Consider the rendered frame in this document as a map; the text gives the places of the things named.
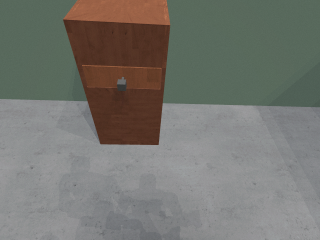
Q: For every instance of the cabinet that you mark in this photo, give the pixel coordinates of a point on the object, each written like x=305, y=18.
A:
x=124, y=33

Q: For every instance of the drawer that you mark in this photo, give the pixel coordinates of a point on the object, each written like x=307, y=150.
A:
x=108, y=76

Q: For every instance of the handle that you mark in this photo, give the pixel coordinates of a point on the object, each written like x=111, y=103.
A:
x=121, y=84

